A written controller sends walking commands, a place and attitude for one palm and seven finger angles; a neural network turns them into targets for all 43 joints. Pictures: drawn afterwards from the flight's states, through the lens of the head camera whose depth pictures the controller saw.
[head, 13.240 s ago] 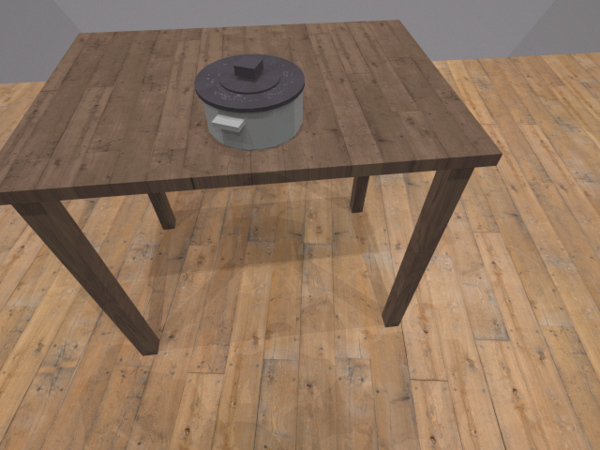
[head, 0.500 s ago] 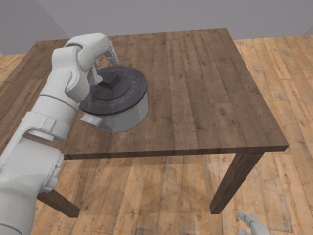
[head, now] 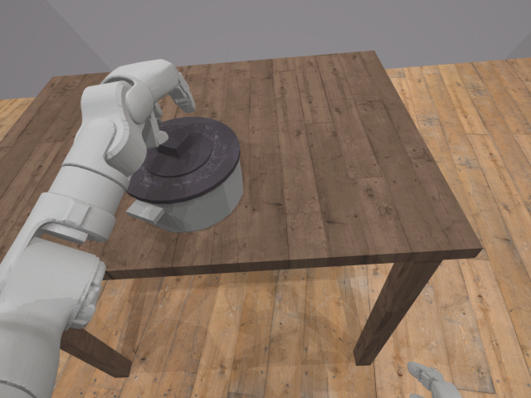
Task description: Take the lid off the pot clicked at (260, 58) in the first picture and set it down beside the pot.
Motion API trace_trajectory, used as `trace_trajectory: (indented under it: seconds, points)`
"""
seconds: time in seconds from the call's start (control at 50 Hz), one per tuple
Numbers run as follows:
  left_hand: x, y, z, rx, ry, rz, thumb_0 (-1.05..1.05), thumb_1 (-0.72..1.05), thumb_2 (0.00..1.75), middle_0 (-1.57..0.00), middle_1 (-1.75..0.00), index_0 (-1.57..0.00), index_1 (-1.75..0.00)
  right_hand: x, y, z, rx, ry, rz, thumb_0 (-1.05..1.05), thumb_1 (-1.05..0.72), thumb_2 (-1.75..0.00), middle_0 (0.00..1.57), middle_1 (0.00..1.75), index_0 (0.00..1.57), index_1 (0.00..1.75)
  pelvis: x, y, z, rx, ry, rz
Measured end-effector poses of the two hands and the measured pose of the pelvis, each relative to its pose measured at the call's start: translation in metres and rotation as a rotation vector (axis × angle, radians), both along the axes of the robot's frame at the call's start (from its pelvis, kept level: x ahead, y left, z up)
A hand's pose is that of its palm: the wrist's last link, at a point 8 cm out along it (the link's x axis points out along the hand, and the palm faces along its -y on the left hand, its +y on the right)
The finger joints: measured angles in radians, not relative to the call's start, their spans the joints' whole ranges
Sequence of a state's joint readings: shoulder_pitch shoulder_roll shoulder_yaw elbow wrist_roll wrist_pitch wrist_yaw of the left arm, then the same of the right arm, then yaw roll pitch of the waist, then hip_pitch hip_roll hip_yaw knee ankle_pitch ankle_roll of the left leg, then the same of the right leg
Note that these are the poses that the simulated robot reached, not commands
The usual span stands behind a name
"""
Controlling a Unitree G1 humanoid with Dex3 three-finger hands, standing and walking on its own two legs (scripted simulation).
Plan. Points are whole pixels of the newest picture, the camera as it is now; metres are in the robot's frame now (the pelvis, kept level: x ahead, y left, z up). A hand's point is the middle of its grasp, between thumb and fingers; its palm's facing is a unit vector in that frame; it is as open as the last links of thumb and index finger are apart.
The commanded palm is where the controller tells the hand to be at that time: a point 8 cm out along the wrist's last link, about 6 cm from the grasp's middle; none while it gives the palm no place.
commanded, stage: move the open hand above the knob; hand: left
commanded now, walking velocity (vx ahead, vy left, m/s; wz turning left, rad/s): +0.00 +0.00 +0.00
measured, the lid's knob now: (174, 143) +0.47 +0.16 +0.15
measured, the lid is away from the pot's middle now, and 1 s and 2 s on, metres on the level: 0.00 0.00 0.00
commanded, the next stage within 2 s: lower the open fingers around the knob in 0.26 s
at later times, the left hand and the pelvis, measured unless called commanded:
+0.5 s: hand (155, 123) +0.45 +0.17 +0.21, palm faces -0.26 -0.15 -0.95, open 9.7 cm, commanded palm +0.42 +0.17 +0.27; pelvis +0.00 +0.00 +0.00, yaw +1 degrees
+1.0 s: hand (159, 145) +0.44 +0.17 +0.17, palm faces -0.31 -0.13 -0.94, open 9.8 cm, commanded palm +0.43 +0.16 +0.24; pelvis +0.00 +0.01 +0.00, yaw +1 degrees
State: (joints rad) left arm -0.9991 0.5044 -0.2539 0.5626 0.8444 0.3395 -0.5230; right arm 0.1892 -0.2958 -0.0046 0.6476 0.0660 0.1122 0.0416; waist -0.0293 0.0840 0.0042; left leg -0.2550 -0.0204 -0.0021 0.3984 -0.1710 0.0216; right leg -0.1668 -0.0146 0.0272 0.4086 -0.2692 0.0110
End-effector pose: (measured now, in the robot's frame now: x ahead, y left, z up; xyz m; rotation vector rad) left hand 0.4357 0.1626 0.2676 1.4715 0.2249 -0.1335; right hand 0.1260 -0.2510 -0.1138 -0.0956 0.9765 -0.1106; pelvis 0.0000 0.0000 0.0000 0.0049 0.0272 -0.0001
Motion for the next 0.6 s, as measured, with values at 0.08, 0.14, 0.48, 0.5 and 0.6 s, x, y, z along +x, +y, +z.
trace_trajectory:
  seconds: [0.08, 0.14, 0.48, 0.5, 0.6]
  points:
    - [-0.003, 0.002, 0.0, 0.015, 0.002, 0.007, 0.0, -0.33, 1.62, -0.9, -0.09, -0.9, -0.08, 0.013, 0.004, 0.003, -0.001, -0.03, 0.02, 0.01, -0.91, -0.9, 0.2, 0.3, 0.2, 0.3, -0.001, 0.0, 0.0, 0.0, -0.002, 0.008]
    - [-0.003, 0.004, 0.0, 0.012, 0.008, 0.015, 0.0, -0.33, 1.62, -0.9, -0.09, -0.9, -0.08, 0.021, 0.007, 0.005, -0.002, -0.042, 0.034, 0.01, -0.91, -0.9, 0.2, 0.3, 0.2, 0.3, -0.002, -0.001, 0.0, -0.001, -0.001, 0.013]
    - [0.004, 0.009, -0.004, -0.042, 0.037, 0.035, 0.0, -0.33, 1.62, -0.89, -0.09, -0.9, -0.08, 0.011, 0.01, 0.001, -0.003, 0.001, 0.027, 0.01, -0.91, -0.9, 0.2, 0.3, 0.2, 0.3, 0.002, 0.003, -0.001, -0.002, 0.006, 0.014]
    - [0.004, 0.009, -0.005, -0.044, 0.041, 0.037, 0.0, -0.32, 1.62, -0.89, -0.09, -0.9, -0.08, 0.009, 0.01, 0.001, -0.003, 0.002, 0.024, 0.01, -0.91, -0.9, 0.2, 0.3, 0.2, 0.3, 0.002, 0.004, -0.001, -0.002, 0.006, 0.012]
    - [0.002, 0.011, -0.013, -0.047, 0.061, 0.038, 0.0, -0.32, 1.62, -0.89, -0.09, -0.9, -0.08, 0.004, 0.009, 0.001, -0.005, 0.008, 0.014, 0.01, -0.91, -0.9, 0.2, 0.3, 0.2, 0.3, 0.002, 0.005, -0.001, -0.003, 0.003, 0.01]
